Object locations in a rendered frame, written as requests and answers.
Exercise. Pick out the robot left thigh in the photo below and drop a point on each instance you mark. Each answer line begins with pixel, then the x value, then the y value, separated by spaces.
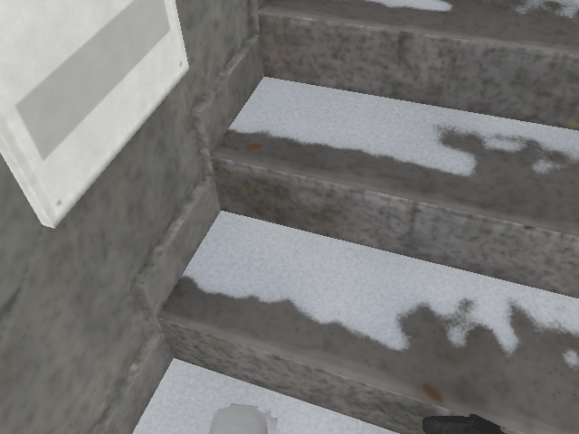
pixel 243 419

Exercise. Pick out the right robot hand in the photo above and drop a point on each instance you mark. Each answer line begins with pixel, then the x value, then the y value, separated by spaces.
pixel 473 424

